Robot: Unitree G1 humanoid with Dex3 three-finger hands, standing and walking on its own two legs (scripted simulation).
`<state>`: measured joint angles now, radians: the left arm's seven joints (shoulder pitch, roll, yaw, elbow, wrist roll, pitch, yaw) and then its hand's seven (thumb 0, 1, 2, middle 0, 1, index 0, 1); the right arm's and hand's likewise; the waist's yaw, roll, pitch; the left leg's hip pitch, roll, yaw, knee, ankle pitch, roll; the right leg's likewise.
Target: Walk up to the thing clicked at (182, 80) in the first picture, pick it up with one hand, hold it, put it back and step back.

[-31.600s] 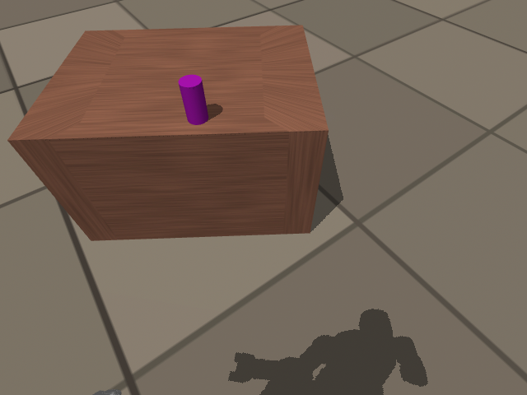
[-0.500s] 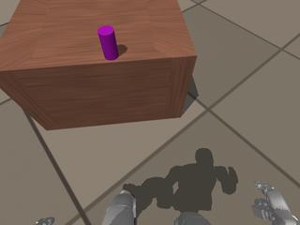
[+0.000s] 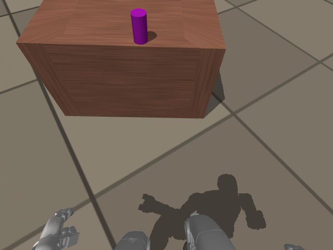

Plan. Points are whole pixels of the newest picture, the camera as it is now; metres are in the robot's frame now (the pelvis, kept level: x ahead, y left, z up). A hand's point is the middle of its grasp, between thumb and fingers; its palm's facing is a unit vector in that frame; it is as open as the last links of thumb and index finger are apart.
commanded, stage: step back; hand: left
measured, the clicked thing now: (139, 27) +0.99 +0.13 -0.09
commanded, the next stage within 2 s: stand in 1.10 s
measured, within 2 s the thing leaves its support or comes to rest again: neither
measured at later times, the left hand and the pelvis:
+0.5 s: hand out of the picture -0.01 +0.27 -0.14, palm faces -0.05 -0.91 -0.42, open 7.4 cm; pelvis -0.06 -0.01 +0.00, yaw -4 degrees
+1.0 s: hand out of the picture +0.09 +0.27 -0.14, palm faces -0.02 -0.93 -0.37, open 7.4 cm; pelvis -0.02 +0.01 +0.00, yaw -2 degrees
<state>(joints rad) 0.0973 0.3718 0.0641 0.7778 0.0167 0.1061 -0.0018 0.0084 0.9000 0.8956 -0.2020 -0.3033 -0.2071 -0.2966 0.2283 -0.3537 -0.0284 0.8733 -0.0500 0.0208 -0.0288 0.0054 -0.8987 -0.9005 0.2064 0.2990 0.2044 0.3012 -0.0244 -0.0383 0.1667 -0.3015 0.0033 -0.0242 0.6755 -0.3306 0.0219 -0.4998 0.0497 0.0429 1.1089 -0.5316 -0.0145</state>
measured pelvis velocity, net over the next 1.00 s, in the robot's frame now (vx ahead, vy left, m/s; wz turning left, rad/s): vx -0.02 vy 0.01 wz -0.04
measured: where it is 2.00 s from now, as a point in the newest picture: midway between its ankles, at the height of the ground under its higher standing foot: outside the picture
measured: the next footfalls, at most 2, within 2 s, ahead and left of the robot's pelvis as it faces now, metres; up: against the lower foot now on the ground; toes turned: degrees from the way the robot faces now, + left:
right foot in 0.16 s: +0.02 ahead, -0.14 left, +0.00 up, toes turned -5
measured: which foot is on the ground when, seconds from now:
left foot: down 0.00-1.00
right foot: up 0.00-0.14, down 0.16-1.00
